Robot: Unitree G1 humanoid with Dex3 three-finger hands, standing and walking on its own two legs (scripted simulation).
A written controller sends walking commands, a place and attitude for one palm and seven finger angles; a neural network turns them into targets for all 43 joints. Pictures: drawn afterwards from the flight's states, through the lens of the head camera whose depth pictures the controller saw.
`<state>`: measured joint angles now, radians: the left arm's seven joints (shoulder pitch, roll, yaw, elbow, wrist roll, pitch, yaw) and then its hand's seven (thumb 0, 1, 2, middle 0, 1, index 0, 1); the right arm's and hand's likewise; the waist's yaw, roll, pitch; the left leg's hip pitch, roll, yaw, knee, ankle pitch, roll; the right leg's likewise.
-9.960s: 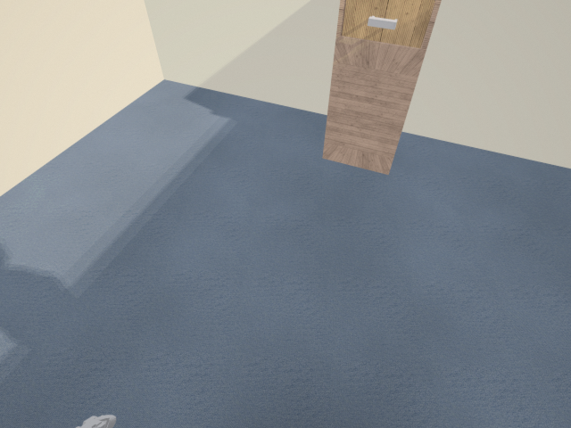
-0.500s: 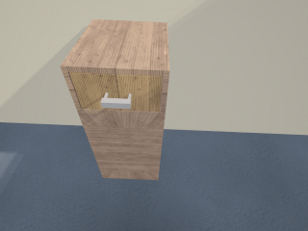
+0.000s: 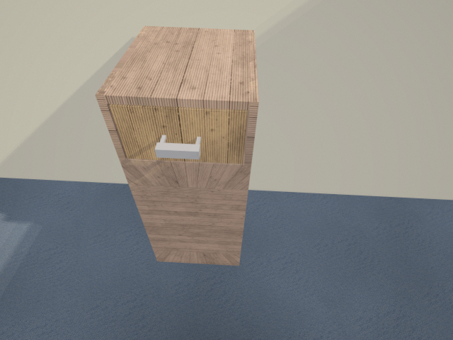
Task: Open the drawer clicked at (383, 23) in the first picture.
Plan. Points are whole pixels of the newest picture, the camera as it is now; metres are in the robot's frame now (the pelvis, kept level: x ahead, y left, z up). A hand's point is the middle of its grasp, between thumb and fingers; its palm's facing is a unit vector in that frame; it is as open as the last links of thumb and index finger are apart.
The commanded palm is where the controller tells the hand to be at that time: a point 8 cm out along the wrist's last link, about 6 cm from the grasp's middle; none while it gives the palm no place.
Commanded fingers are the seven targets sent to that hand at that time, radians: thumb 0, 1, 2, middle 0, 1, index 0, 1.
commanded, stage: look again from close up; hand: left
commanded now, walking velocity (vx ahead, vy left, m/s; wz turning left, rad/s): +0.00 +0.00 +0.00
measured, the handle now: (179, 145) +0.57 +0.15 +0.01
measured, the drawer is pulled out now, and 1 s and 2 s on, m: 0.00 0.00 0.00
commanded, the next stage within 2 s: raise the hand with hooked fingers in 0.18 s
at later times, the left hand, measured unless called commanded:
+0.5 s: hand (121, 299) +0.20 +0.20 -0.04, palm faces -0.01 -0.54 -0.84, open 7.6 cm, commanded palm +0.14 +0.21 -0.03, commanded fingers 0.00 0.62 0.78 -0.22 -0.48 -0.22 -0.48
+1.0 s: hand (122, 272) +0.24 +0.20 +0.00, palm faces +0.06 -0.13 -0.99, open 10.4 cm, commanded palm +0.20 +0.21 +0.05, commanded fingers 0.00 0.04 0.53 -0.26 -0.86 -0.26 -0.86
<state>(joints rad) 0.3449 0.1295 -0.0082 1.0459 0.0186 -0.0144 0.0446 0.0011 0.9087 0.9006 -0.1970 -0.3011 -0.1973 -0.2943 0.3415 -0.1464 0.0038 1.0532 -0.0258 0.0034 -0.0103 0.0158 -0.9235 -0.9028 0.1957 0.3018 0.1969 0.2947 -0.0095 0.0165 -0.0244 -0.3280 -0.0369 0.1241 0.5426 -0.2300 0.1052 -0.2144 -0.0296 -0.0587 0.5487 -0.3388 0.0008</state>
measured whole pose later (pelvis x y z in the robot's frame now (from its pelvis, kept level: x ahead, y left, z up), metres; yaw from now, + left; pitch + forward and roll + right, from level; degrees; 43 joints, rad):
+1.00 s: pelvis +0.05 -0.06 -0.03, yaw +4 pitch +9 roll +2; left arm 0.35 0.39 0.00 -0.04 0.97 -0.07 0.36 0.00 0.25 0.62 -0.26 -0.72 -0.27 -0.71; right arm 0.05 -0.21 0.02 0.56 -0.06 0.11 0.02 0.01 -0.91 -0.90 0.20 0.30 0.20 0.30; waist 0.10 0.02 -0.12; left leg -0.58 -0.03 0.03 0.81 -0.39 0.01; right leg -0.55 0.06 -0.06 0.84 -0.45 -0.11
